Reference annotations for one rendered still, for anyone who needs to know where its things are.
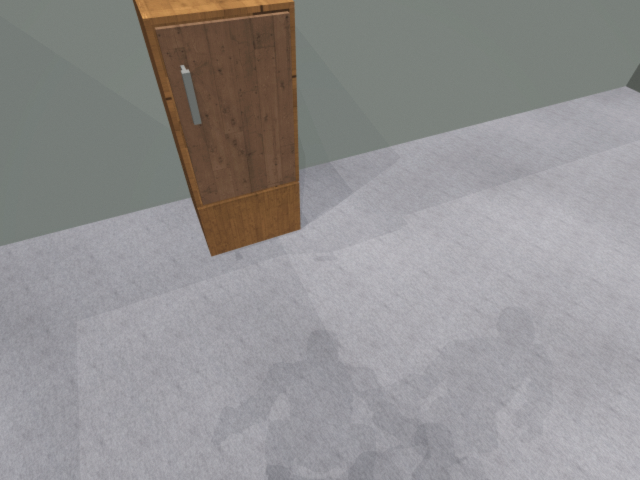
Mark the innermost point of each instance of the cupboard door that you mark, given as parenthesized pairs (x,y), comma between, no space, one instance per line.
(241,70)

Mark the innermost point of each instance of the handle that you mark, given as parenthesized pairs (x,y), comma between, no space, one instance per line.
(190,95)

